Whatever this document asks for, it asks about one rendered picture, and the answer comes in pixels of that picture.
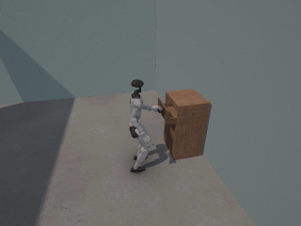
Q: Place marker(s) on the right robot forearm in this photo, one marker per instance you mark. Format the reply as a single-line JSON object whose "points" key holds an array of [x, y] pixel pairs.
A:
{"points": [[138, 127]]}

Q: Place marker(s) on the left robot forearm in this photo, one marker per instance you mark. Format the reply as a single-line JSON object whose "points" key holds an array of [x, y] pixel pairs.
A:
{"points": [[147, 107]]}

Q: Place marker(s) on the drawer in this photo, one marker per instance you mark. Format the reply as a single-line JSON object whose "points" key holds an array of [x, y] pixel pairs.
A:
{"points": [[169, 112]]}

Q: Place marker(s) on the robot right hand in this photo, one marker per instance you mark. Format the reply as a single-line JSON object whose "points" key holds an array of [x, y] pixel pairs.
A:
{"points": [[147, 139]]}

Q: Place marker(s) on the cabinet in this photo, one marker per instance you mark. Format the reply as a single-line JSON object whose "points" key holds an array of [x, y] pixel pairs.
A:
{"points": [[185, 138]]}

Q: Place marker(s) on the robot left hand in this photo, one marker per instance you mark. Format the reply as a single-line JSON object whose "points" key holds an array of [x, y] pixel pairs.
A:
{"points": [[156, 107]]}

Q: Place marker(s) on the right robot thigh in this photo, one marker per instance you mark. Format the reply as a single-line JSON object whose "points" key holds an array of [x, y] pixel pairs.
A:
{"points": [[136, 134]]}

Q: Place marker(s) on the right robot upper arm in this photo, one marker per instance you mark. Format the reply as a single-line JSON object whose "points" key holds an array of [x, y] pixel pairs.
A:
{"points": [[136, 106]]}

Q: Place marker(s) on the right robot shin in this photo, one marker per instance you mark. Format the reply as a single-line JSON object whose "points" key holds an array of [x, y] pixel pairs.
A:
{"points": [[141, 157]]}

